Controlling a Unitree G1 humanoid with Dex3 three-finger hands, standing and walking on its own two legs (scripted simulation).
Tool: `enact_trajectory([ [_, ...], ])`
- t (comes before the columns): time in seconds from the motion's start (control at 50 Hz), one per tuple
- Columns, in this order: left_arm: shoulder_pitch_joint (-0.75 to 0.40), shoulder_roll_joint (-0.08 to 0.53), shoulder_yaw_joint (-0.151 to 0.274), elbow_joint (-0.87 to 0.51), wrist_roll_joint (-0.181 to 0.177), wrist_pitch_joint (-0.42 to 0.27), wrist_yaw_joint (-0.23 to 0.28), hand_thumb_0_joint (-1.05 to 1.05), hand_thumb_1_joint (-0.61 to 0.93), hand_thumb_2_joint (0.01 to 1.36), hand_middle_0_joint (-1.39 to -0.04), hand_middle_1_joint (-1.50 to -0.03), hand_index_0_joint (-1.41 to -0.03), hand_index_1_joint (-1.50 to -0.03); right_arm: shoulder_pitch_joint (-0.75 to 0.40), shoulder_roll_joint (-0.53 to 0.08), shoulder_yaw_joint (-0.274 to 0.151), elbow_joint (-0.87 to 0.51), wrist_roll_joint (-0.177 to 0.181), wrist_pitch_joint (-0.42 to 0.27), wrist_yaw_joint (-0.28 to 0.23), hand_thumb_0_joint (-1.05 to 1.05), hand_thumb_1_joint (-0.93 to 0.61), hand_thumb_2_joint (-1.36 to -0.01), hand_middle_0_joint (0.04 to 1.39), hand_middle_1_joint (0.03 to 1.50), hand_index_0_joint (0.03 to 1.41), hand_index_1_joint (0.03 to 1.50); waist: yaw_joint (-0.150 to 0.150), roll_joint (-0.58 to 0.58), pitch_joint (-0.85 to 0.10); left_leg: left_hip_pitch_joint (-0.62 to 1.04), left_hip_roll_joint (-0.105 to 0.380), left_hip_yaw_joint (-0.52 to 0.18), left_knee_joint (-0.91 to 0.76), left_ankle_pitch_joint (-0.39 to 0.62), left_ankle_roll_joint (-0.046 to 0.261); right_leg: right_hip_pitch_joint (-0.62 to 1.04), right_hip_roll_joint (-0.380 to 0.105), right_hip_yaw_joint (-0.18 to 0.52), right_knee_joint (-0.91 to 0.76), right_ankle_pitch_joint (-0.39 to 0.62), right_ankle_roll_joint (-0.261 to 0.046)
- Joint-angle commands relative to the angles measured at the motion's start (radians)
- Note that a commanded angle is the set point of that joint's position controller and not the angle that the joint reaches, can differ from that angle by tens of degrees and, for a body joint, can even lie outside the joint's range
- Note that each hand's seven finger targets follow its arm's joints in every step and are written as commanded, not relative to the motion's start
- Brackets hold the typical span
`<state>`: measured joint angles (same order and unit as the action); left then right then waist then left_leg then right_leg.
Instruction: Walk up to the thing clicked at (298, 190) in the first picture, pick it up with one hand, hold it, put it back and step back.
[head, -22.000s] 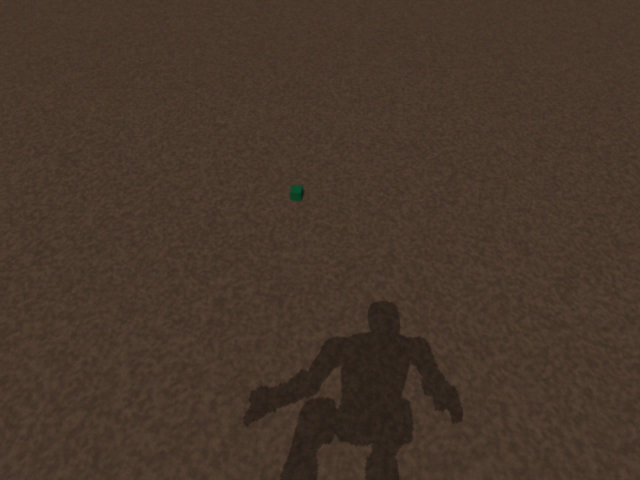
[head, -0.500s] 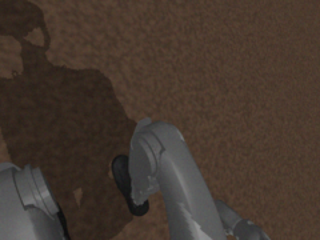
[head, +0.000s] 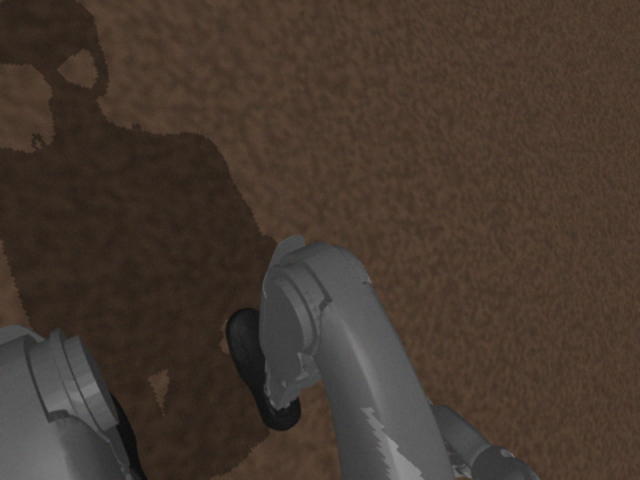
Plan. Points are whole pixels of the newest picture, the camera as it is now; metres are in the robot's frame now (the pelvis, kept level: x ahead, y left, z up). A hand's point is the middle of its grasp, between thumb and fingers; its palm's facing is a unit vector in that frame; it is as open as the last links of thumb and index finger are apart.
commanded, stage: settle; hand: left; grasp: from above
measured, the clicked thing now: out of the picture +0.46 +0.34 -0.28
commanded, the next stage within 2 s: lift in 0.68 s
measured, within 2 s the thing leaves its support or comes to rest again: leaves its support in 0.06 s
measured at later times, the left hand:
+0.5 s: hand out of the picture +0.44 +0.36 -0.16, palm faces -0.48 -0.06 -0.87, open 7.8 cm
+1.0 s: hand out of the picture +0.43 +0.35 -0.09, palm faces -0.48 -0.07 -0.87, open 7.7 cm
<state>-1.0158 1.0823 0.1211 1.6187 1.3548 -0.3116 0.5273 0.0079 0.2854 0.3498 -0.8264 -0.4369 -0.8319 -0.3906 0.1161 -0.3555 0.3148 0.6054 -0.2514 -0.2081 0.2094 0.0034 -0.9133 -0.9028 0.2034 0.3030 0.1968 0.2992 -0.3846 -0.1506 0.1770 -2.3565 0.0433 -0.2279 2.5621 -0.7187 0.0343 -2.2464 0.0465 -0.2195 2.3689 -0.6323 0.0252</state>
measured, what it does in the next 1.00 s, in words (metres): rises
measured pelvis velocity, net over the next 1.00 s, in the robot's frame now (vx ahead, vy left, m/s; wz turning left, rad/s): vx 0.00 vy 0.00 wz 0.11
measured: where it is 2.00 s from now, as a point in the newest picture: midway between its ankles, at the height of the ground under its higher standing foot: (203, 433)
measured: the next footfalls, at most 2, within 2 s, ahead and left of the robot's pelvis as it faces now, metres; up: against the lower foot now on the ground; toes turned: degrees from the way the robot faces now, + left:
none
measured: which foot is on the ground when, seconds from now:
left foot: down 0.00-1.00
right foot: down 0.00-1.00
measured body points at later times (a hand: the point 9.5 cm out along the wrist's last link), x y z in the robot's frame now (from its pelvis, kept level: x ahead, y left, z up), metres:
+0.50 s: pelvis +0.00 +0.00 +0.02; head +0.24 +0.12 +0.38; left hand +0.46 +0.36 -0.11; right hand +0.10 -0.27 -0.05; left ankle +0.06 +0.12 -0.27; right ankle +0.12 -0.11 -0.27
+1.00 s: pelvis +0.00 +0.00 +0.06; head +0.23 +0.10 +0.43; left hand +0.45 +0.35 -0.04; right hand +0.08 -0.27 -0.04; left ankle +0.06 +0.12 -0.27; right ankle +0.12 -0.11 -0.27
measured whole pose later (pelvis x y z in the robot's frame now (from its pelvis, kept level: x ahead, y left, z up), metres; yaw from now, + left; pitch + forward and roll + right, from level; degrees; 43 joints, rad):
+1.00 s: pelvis +0.00 +0.00 +0.06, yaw +6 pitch +35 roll -10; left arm -0.90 0.80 0.03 1.19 1.19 -0.24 0.16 0.01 0.33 0.17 -0.97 -0.22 -0.97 -0.17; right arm 0.20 -0.30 0.09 0.64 -0.10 0.01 0.13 0.00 -0.92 -0.91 0.20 0.30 0.20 0.30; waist -0.24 0.02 -0.05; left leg -2.29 0.02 -0.10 2.32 -0.66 0.04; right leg -2.20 0.01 -0.12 2.22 -0.63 0.02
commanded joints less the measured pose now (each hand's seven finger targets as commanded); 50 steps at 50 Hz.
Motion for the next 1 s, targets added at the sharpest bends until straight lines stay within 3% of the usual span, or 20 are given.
enact_trajectory([
  [0.0,-0.237,0.318,0.068,-0.242,-0.034,-0.001,0.038,0.000,0.645,0.459,-0.992,-0.453,-1.023,-0.423,0.183,-0.333,-0.137,0.006,0.018,0.017,-0.017,0.000,-0.906,-0.901,0.200,0.299,0.199,0.299,0.017,0.659,-0.747,0.574,0.012,0.057,-0.286,0.276,-0.041,0.364,0.039,-0.041,-0.179,0.239,-0.061],
  [0.04,-0.219,0.286,0.068,-0.290,-0.035,0.000,0.020,0.000,0.662,0.442,-0.992,-0.453,-1.028,-0.417,0.191,-0.333,-0.158,-0.006,0.022,0.022,-0.015,0.000,-0.904,-0.900,0.200,0.299,0.199,0.299,0.019,0.669,-0.760,0.579,0.007,0.063,-0.280,0.302,-0.043,0.359,0.035,-0.039,-0.182,0.258,-0.064],
  [0.06,-0.212,0.324,0.107,-0.304,-0.034,0.005,0.018,0.000,0.692,0.454,-1.006,-0.460,-1.044,-0.422,0.210,-0.336,-0.167,0.011,0.023,0.030,-0.016,0.000,-0.901,-0.899,0.200,0.299,0.199,0.299,0.029,0.674,-0.765,0.585,0.006,0.064,-0.282,0.325,-0.046,0.351,0.033,-0.042,-0.179,0.268,-0.067],
  [0.08,-0.228,0.291,0.088,-0.335,-0.028,0.010,0.002,0.000,0.700,0.467,-1.022,-0.451,-1.056,-0.418,0.215,-0.334,-0.177,-0.001,0.025,0.031,-0.012,0.000,-0.901,-0.899,0.200,0.299,0.199,0.299,0.019,0.684,-0.756,0.597,0.003,0.070,-0.277,0.343,-0.047,0.330,0.029,-0.037,-0.179,0.274,-0.068],
  [0.12,-0.184,0.325,0.131,-0.399,-0.037,0.019,-0.012,0.000,0.764,0.495,-1.079,-0.445,-1.108,-0.417,0.231,-0.316,-0.198,0.004,0.034,0.044,-0.011,0.000,-0.900,-0.898,0.200,0.299,0.199,0.299,0.055,0.707,-0.825,0.631,0.006,0.081,-0.285,0.358,-0.041,0.360,0.029,-0.020,-0.189,0.283,-0.067],
  [0.18,-0.191,0.155,0.049,-0.454,-0.080,0.027,-0.063,0.000,0.819,0.492,-1.112,-0.449,-1.144,-0.418,0.208,-0.292,-0.222,-0.006,0.052,0.052,-0.003,0.000,-0.902,-0.899,0.200,0.299,0.199,0.299,0.051,0.683,-0.818,0.600,-0.004,0.097,-0.305,0.331,-0.036,0.347,0.026,-0.016,-0.213,0.282,-0.069],
  [0.2,-0.204,0.074,-0.015,-0.435,-0.089,0.034,-0.089,0.000,0.814,0.450,-1.093,-0.447,-1.133,-0.407,0.231,-0.278,-0.219,0.032,0.057,0.057,-0.002,0.000,-0.901,-0.898,0.200,0.299,0.199,0.299,0.039,0.675,-0.772,0.578,-0.006,0.098,-0.306,0.312,-0.035,0.307,0.027,-0.018,-0.221,0.263,-0.070],
  [0.22,-0.212,0.173,0.050,-0.435,-0.085,0.039,-0.099,0.000,0.797,0.438,-1.086,-0.433,-1.125,-0.394,0.223,-0.295,-0.230,0.011,0.060,0.058,-0.002,0.000,-0.901,-0.898,0.200,0.299,0.199,0.299,0.045,0.634,-0.789,0.579,-0.003,0.094,-0.300,0.325,-0.029,0.314,0.027,-0.015,-0.223,0.272,-0.063],
  [0.28,-0.193,0.140,0.045,-0.432,-0.093,0.051,-0.143,0.000,0.827,0.436,-1.110,-0.410,-1.149,-0.371,0.264,-0.304,-0.258,0.024,0.075,0.088,-0.012,0.000,-0.898,-0.897,0.200,0.299,0.199,0.299,0.058,0.599,-0.807,0.567,-0.012,0.090,-0.326,0.310,-0.028,0.311,0.016,-0.010,-0.238,0.254,-0.069],
  [0.3,-0.203,0.069,0.005,-0.447,-0.103,0.049,-0.161,0.000,0.837,0.452,-1.126,-0.407,-1.163,-0.372,0.260,-0.298,-0.262,0.014,0.078,0.097,-0.013,0.000,-0.899,-0.898,0.200,0.299,0.199,0.299,0.051,0.591,-0.784,0.568,-0.013,0.084,-0.342,0.291,-0.031,0.290,0.013,-0.013,-0.244,0.234,-0.073],
  [0.34,-0.239,0.027,-0.033,-0.484,-0.109,0.041,-0.197,0.000,0.846,0.444,-1.138,-0.407,-1.173,-0.373,0.251,-0.285,-0.257,0.003,0.090,0.108,-0.017,0.000,-0.901,-0.898,0.200,0.299,0.199,0.299,0.049,0.583,-0.797,0.590,-0.014,0.071,-0.369,0.270,-0.029,0.279,0.011,-0.014,-0.247,0.218,-0.069],
  [0.38,-0.233,0.100,0.003,-0.490,-0.109,0.035,-0.220,0.000,0.830,0.417,-1.140,-0.374,-1.172,-0.343,0.254,-0.294,-0.265,0.006,0.100,0.124,-0.030,0.000,-0.904,-0.900,0.199,0.299,0.199,0.299,0.069,0.548,-0.800,0.572,-0.020,0.078,-0.368,0.251,-0.023,0.291,0.009,-0.003,-0.257,0.207,-0.072],
  [0.5,-0.300,0.063,-0.034,-0.554,-0.111,0.005,-0.250,0.000,0.887,0.434,-1.216,-0.322,-1.238,-0.303,0.252,-0.249,-0.264,0.004,0.109,0.164,-0.058,0.000,-0.902,-0.899,0.200,0.299,0.199,0.299,0.079,0.529,-0.844,0.544,-0.033,0.126,-0.373,0.198,-0.016,0.343,0.010,0.026,-0.297,0.164,-0.071],
  [0.6,-0.299,0.114,0.012,-0.581,-0.106,-0.003,-0.238,0.000,0.879,0.432,-1.212,-0.308,-1.229,-0.294,0.251,-0.243,-0.272,0.000,0.111,0.180,-0.075,0.000,-0.902,-0.899,0.200,0.299,0.199,0.299,0.099,0.531,-0.889,0.575,-0.039,0.144,-0.377,0.249,-0.014,0.369,0.006,0.040,-0.312,0.199,-0.072],
  [0.68,-0.294,0.099,0.018,-0.588,-0.111,0.002,-0.225,0.000,0.919,0.488,-1.251,-0.308,-1.257,-0.304,0.258,-0.232,-0.281,0.007,0.116,0.185,-0.080,0.000,-0.902,-0.898,0.200,0.299,0.199,0.299,0.111,0.563,-0.916,0.619,-0.040,0.139,-0.409,0.259,-0.018,0.350,0.003,0.042,-0.307,0.200,-0.074],
  [0.74,-0.268,0.073,0.002,-0.545,-0.110,0.021,-0.233,0.000,0.873,0.391,-1.219,-0.352,-1.250,-0.321,0.264,-0.222,-0.285,0.017,0.122,0.190,-0.084,0.000,-0.941,-0.914,0.198,0.300,0.198,0.300,0.115,0.552,-0.910,0.635,-0.039,0.140,-0.428,0.254,-0.014,0.339,0.002,0.044,-0.316,0.197,-0.071],
  [0.84,-0.255,0.033,-0.020,-0.580,-0.146,0.060,-0.278,0.000,0.792,0.422,-1.144,-0.251,-1.150,-0.236,0.273,-0.214,-0.311,0.020,0.143,0.204,-0.089,0.000,-0.887,-0.893,0.201,0.300,0.200,0.300,0.137,0.558,-0.976,0.674,-0.037,0.138,-0.489,0.231,-0.009,0.348,-0.002,0.054,-0.334,0.188,-0.070],
  [0.86,-0.251,0.036,-0.018,-0.596,-0.156,0.065,-0.287,0.000,0.828,0.344,-1.184,-0.331,-1.215,-0.316,0.278,-0.216,-0.314,0.022,0.146,0.207,-0.091,0.000,-0.940,-0.913,0.198,0.300,0.199,0.300,0.139,0.553,-0.973,0.670,-0.041,0.144,-0.490,0.237,-0.008,0.358,-0.004,0.057,-0.345,0.191,-0.069],
  [0.9,-0.242,0.009,-0.029,-0.611,-0.177,0.075,-0.312,0.000,0.874,0.436,-1.219,-0.313,-1.236,-0.297,0.286,-0.210,-0.321,0.019,0.153,0.212,-0.094,0.000,-0.916,-0.906,0.199,0.300,0.199,0.300,0.136,0.526,-0.962,0.654,-0.043,0.147,-0.503,0.229,-0.006,0.379,-0.007,0.061,-0.360,0.186,-0.071],
  [0.98,-0.203,0.013,-0.020,-0.686,-0.222,0.075,-0.372,0.000,0.912,0.419,-1.243,-0.311,-1.265,-0.289,0.291,-0.199,-0.340,0.012,0.168,0.226,-0.102,0.000,-0.919,-0.906,0.199,0.300,0.199,0.300,0.165,0.481,-1.019,0.680,-0.045,0.165,-0.519,0.258,0.003,0.446,-0.009,0.087,-0.398,0.205,-0.066],
])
